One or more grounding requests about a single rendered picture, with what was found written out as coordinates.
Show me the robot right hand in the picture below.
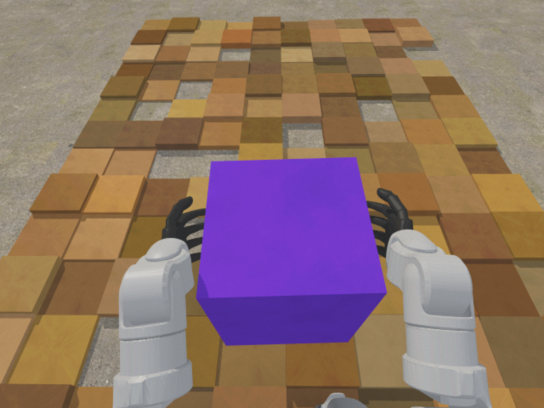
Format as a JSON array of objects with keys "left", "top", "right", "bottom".
[{"left": 366, "top": 188, "right": 413, "bottom": 258}]

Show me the robot left hand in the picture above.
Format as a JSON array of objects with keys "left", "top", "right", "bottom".
[{"left": 161, "top": 196, "right": 206, "bottom": 263}]

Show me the right robot forearm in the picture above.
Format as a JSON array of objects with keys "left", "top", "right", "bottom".
[{"left": 386, "top": 229, "right": 492, "bottom": 408}]

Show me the carton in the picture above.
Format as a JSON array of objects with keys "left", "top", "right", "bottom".
[{"left": 196, "top": 157, "right": 387, "bottom": 346}]

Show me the robot right shin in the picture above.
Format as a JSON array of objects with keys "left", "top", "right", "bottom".
[{"left": 323, "top": 393, "right": 345, "bottom": 405}]

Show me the left robot forearm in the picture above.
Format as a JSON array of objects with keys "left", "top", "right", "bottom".
[{"left": 113, "top": 238, "right": 195, "bottom": 408}]

